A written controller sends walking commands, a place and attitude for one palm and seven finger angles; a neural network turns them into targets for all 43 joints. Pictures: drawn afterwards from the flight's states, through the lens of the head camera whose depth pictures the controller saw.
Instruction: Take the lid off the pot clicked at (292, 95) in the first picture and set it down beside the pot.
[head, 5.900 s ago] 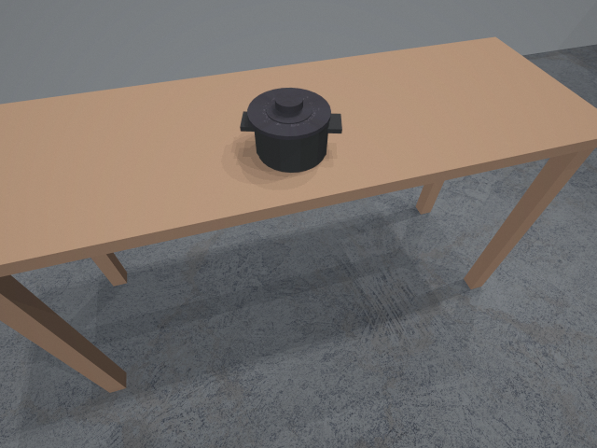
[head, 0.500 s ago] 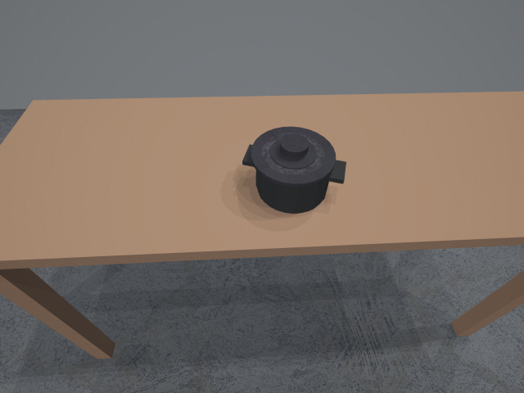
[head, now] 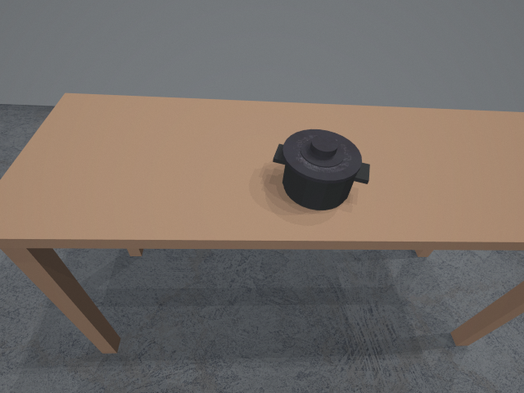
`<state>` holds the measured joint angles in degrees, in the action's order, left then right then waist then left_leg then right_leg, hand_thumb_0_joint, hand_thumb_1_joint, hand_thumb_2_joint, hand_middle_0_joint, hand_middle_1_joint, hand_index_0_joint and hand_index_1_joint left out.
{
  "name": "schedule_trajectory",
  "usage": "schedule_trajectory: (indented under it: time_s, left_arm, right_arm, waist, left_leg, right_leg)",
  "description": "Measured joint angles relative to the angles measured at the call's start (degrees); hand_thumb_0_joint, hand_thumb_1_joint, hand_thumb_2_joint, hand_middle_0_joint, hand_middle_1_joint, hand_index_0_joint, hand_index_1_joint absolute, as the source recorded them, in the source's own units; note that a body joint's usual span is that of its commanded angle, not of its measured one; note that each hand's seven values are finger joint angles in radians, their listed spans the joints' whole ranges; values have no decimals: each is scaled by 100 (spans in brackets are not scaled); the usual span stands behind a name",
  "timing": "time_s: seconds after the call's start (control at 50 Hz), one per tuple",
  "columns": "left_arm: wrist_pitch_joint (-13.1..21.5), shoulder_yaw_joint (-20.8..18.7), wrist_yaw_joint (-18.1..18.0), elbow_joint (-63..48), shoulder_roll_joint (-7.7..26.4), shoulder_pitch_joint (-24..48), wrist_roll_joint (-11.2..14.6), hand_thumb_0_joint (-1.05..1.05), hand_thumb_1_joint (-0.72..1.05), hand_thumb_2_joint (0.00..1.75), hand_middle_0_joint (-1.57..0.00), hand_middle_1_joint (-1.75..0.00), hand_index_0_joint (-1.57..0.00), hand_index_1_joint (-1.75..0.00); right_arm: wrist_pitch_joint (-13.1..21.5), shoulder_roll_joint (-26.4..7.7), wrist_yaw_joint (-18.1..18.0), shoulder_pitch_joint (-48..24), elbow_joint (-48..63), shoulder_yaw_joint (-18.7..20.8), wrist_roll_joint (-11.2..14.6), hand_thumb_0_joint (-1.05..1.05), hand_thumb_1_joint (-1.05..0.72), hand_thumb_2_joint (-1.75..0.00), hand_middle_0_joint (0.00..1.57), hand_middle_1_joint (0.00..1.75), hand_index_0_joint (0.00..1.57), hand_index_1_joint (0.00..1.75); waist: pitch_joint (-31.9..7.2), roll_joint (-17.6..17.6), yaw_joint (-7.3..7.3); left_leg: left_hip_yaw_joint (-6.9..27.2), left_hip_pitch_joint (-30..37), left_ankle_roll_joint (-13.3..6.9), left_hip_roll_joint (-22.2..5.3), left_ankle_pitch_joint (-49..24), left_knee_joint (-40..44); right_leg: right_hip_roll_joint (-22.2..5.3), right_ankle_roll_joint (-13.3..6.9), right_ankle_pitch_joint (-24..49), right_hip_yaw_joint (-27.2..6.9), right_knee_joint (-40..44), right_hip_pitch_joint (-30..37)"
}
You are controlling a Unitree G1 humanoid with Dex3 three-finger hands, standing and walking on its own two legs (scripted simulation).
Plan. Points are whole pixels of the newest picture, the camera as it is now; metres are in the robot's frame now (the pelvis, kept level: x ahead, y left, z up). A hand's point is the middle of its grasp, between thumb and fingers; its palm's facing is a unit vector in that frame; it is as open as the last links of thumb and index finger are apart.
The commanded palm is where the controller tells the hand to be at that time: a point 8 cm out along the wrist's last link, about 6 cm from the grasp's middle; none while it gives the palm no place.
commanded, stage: look again from close up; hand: left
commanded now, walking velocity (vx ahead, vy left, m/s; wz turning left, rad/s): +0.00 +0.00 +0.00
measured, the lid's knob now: (324, 146) +0.55 -0.08 +0.09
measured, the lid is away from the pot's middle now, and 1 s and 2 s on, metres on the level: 0.01 0.01 0.01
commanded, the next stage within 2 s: shuffle to correct the standing spot in 0.26 s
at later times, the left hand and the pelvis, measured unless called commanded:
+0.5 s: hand out of the picture -0.01 +0.15 -0.18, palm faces +0.01 -0.99 -0.15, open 7.4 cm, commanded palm none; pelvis +0.00 -0.01 +0.00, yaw +0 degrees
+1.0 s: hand out of the picture +0.01 +0.08 -0.20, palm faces +0.11 -0.99 -0.12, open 7.4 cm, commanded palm none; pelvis +0.07 -0.07 -0.01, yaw +4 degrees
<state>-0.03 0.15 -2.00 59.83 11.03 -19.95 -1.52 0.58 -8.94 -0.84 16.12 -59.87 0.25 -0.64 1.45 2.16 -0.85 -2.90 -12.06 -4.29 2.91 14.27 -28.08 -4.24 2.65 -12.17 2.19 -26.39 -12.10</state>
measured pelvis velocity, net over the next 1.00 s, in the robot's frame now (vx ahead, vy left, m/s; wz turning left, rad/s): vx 0.07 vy -0.07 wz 0.07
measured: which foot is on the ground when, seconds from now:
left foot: down 0.00-1.00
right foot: down 0.00-0.96, up 0.98-1.00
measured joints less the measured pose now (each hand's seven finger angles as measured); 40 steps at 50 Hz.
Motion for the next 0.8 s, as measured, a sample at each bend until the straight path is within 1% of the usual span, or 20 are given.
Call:
schedule_trajectory:
  time_s: [0.26, 0.42, 0.54, 0.62, 0.68, 0.76, 0.8]
  left_arm:
    - [30, 41, 0, 120, -144, -12, 20, 0, 91, 89, -20, -30, -20, -30]
    - [51, 56, 1, 153, -238, 43, 29, 0, 91, 89, -20, -30, -20, -30]
    - [7, 22, 43, 144, -211, 26, -8, 0, 91, 89, -20, -30, -20, -30]
    - [-19, -26, 64, 118, -172, -32, -31, 0, 91, 89, -20, -30, -20, -30]
    - [-24, -63, 74, 87, -154, -71, -33, 0, 91, 89, -20, -30, -20, -30]
    - [-3, -110, 74, 28, -167, -131, -19, 0, 91, 89, -20, -30, -20, -30]
    - [13, -128, 63, 3, -187, -157, -14, 0, 91, 89, -20, -30, -20, -30]
  right_arm:
    - [38, 61, -24, 74, -204, -22, 24, 1, -92, -90, 20, 30, 20, 30]
    - [41, 97, -34, 54, -281, -16, 28, 1, -92, -90, 20, 30, 20, 30]
    - [-9, 201, -12, 159, -301, 29, -2, 1, -91, -90, 20, 30, 20, 30]
    - [-41, 263, -22, 263, -296, 76, -25, 0, -91, -90, 20, 30, 20, 30]
    - [-50, 279, -38, 324, -284, 108, -35, 0, -91, -90, 20, 30, 20, 30]
    - [-60, 248, -61, 346, -266, 142, -37, 0, -91, -90, 20, 30, 20, 30]
    - [-63, 219, -77, 323, -260, 151, -35, 0, -91, -90, 20, 30, 20, 30]
  waist:
    - [27, -38, 4]
    - [34, -26, 31]
    - [-31, 34, 83]
    - [-74, 28, 98]
    - [-80, -23, 106]
    - [-59, -121, 103]
    - [-35, -152, 95]
  left_leg:
    - [-18, 105, 21, -4, -45, 122]
    - [-32, 134, 74, -62, -28, 112]
    - [60, 94, 124, -67, 4, 92]
    - [166, 43, 197, -103, 89, 11]
    - [275, -14, 275, -164, 172, -77]
    - [441, -106, 393, -276, 324, -257]
    - [518, -182, 396, -329, 437, -442]
  right_leg:
    - [6, 31, 28, -21, 68, 69]
    - [63, -5, 16, -36, 46, 79]
    - [65, -106, -126, 55, -97, 17]
    - [94, -164, -266, 159, -218, -20]
    - [151, -212, -362, 269, -266, -26]
    - [263, -328, -508, 435, -314, -8]
    - [318, -392, -603, 523, -375, 2]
